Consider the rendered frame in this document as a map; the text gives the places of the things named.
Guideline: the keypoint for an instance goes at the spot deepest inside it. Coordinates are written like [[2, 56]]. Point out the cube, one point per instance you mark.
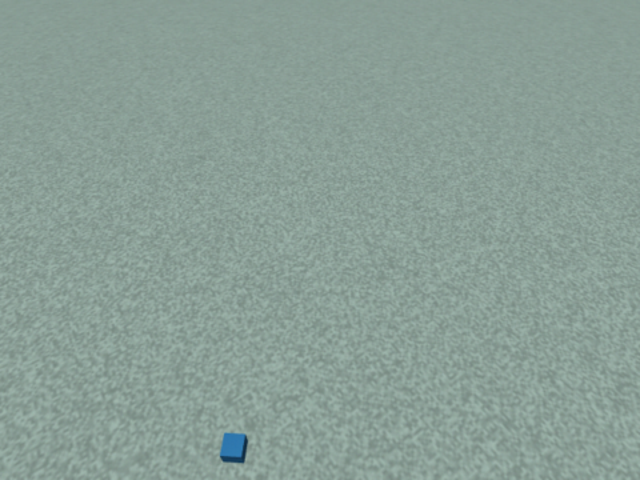
[[234, 448]]

